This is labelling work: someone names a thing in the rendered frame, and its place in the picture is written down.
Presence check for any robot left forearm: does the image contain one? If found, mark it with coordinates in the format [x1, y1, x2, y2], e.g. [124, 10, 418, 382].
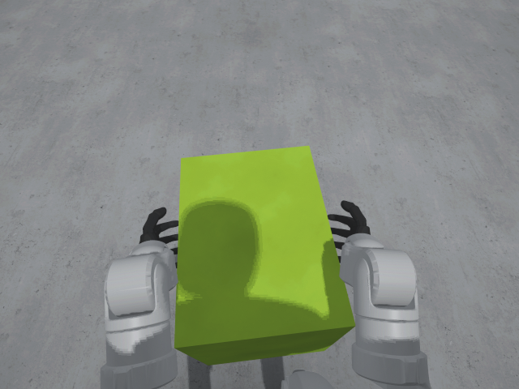
[101, 240, 178, 389]

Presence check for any robot right hand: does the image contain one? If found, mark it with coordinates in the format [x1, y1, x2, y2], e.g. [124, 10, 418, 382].
[328, 200, 371, 263]

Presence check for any robot right thigh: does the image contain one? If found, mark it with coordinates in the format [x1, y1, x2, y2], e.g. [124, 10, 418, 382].
[281, 371, 335, 389]

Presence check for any carton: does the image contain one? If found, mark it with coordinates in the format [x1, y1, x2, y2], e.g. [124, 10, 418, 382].
[174, 146, 355, 365]

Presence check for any robot right forearm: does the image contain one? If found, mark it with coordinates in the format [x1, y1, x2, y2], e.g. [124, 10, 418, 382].
[339, 233, 431, 389]

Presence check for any robot left hand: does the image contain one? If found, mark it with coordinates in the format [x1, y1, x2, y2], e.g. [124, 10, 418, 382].
[139, 207, 178, 268]

